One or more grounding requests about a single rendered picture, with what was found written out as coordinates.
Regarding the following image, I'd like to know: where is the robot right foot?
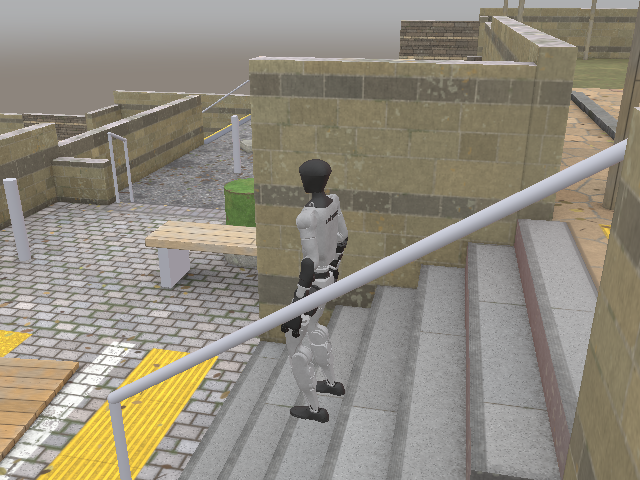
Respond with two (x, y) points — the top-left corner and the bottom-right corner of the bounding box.
(316, 379), (345, 396)

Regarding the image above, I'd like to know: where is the right robot forearm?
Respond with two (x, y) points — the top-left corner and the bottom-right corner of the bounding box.
(329, 237), (348, 270)

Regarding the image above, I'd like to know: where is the robot right upper arm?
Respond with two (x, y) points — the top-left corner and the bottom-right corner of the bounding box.
(326, 194), (348, 243)

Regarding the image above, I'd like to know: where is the robot left thigh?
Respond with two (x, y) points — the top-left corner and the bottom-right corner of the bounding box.
(285, 287), (318, 365)

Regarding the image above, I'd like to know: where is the robot left hand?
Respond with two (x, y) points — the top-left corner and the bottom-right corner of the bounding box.
(281, 315), (302, 338)

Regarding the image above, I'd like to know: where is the left robot forearm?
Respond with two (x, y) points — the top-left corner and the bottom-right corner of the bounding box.
(291, 258), (315, 304)

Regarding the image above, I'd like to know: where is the robot left upper arm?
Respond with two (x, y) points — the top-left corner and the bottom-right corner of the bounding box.
(296, 209), (319, 270)

